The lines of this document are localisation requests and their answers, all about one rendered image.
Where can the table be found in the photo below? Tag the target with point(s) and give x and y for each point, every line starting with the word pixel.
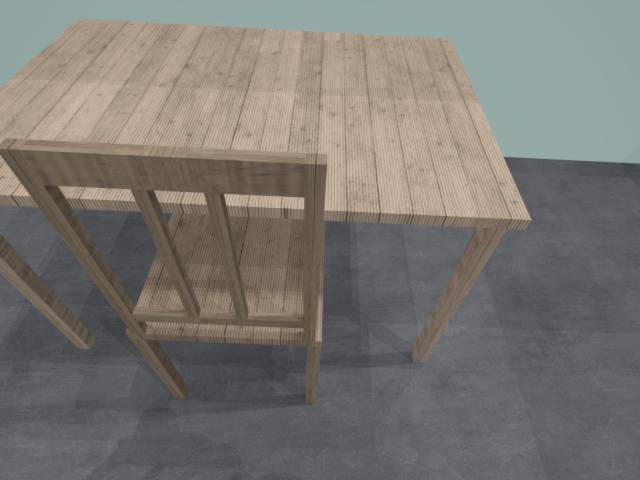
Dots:
pixel 406 137

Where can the chair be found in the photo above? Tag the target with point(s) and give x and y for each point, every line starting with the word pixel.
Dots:
pixel 215 278

